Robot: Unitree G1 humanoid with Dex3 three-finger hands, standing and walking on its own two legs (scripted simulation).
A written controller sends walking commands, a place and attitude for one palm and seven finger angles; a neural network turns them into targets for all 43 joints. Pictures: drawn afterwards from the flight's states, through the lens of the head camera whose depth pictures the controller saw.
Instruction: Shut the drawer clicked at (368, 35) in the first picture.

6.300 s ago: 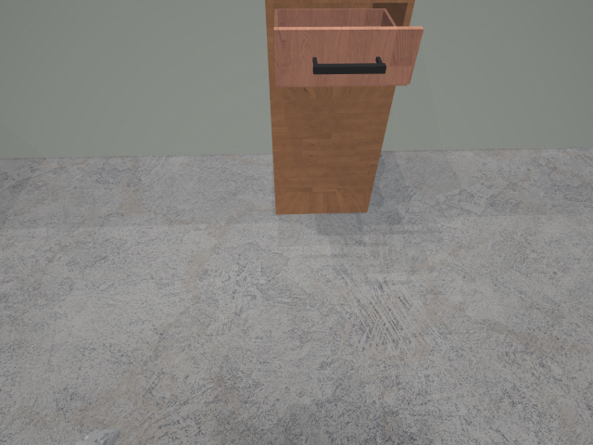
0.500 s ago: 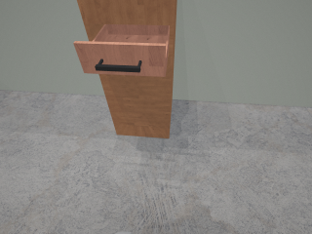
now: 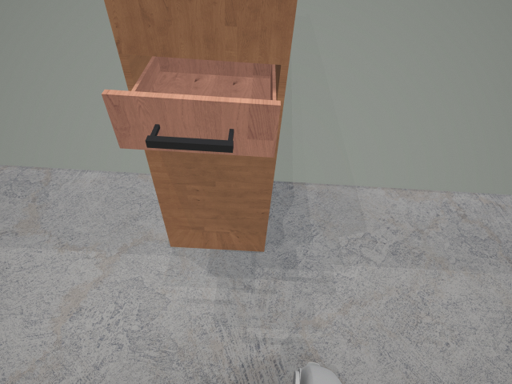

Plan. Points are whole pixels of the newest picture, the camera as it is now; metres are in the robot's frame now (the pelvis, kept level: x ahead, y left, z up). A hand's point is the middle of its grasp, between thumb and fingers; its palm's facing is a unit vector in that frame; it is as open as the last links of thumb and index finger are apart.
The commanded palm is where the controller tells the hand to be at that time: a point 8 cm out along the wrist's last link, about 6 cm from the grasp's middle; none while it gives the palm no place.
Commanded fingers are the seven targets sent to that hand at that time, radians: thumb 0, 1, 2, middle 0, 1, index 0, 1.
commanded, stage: take the last steps up to it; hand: left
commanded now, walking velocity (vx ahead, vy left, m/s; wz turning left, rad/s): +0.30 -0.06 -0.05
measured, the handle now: (192, 137) +0.61 +0.18 +0.04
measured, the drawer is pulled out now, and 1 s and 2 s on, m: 0.19 0.19 0.19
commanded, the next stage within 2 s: come to a stop and stand still in 0.40 s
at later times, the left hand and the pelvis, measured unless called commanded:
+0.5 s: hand (191, 357) +0.21 +0.13 -0.17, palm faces +0.04 -0.97 -0.22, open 7.2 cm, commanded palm none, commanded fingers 0.00 0.90 0.90 -0.20 -0.30 -0.20 -0.30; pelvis +0.16 -0.06 +0.00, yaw +0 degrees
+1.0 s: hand (189, 363) +0.20 +0.13 -0.18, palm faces +0.03 -0.96 -0.29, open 7.4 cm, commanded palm none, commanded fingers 0.00 0.90 0.90 -0.20 -0.30 -0.20 -0.30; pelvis +0.19 -0.07 -0.02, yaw -2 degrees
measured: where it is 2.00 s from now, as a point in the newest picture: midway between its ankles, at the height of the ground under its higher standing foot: outside the picture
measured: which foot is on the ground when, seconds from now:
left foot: down 0.00-0.22, up 0.24-0.60, down 0.62-1.00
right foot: up 0.00-0.20, down 0.22-1.00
